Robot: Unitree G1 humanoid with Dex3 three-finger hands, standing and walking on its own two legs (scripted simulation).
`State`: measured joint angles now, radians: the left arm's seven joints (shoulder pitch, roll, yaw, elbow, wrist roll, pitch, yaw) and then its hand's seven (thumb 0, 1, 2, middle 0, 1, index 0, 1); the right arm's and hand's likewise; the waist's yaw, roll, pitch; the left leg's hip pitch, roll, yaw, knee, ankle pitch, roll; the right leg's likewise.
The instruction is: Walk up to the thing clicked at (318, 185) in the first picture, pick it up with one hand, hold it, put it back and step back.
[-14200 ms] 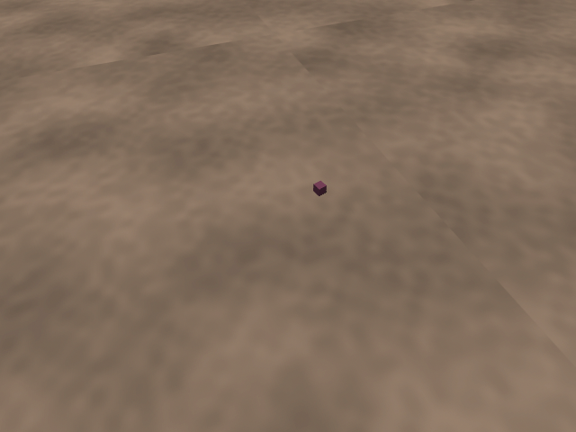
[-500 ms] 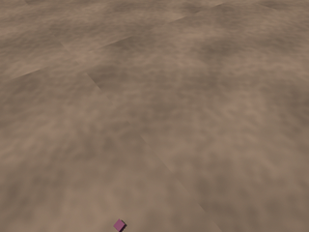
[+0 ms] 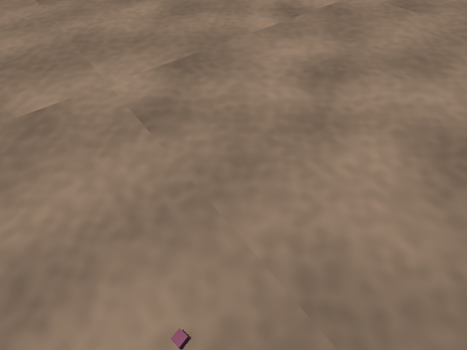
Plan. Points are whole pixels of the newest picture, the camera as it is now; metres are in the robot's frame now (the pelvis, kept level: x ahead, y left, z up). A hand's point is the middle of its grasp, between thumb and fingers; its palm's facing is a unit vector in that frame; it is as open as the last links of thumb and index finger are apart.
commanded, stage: walk up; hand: left
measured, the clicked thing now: (180, 338) +0.32 +0.24 -0.76
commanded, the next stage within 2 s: none
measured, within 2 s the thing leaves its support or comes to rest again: neither
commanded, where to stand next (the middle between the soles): -0.08 +0.02 m, yaw -2 degrees
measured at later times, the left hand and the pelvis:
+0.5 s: hand out of the picture +0.01 +0.32 -0.18, palm faces -0.05 -0.95 -0.30, open 7.4 cm; pelvis -0.11 +0.06 -0.01, yaw +0 degrees
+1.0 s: hand out of the picture -0.02 +0.28 -0.15, palm faces -0.06 -0.94 -0.34, open 7.4 cm; pelvis -0.13 +0.04 -0.01, yaw -3 degrees
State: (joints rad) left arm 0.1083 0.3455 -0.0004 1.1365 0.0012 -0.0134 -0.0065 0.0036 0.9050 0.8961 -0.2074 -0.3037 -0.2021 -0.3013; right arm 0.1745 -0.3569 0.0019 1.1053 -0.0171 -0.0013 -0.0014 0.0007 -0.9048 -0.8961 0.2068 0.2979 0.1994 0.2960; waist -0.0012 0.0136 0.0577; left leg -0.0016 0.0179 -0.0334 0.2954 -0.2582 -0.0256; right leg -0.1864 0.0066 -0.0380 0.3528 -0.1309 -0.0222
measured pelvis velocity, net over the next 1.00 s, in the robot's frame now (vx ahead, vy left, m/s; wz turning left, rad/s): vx -0.13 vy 0.04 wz -0.06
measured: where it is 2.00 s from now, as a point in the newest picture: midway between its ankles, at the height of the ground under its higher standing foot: outside the picture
